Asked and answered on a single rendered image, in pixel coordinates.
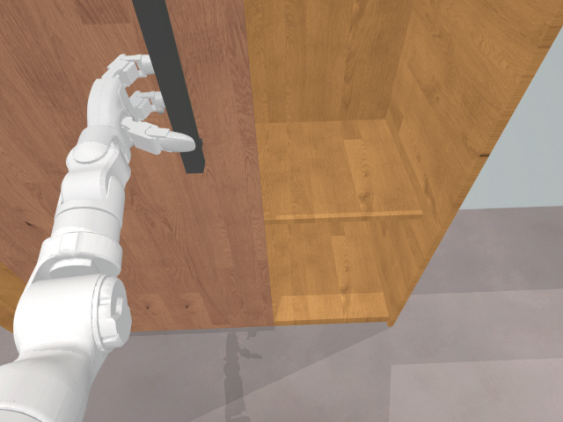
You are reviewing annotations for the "handle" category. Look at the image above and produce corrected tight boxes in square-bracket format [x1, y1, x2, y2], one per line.
[132, 0, 205, 174]

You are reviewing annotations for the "left robot hand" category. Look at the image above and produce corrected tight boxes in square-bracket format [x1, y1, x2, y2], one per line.
[87, 54, 195, 155]

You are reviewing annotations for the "left robot forearm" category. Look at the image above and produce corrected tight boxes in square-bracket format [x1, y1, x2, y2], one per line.
[13, 125, 131, 353]

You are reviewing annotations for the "wardrobe door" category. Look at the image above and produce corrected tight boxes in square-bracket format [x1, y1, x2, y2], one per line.
[0, 261, 26, 315]
[0, 0, 274, 331]

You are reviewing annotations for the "robot left upper arm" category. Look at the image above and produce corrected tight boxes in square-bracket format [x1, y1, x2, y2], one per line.
[0, 273, 132, 422]

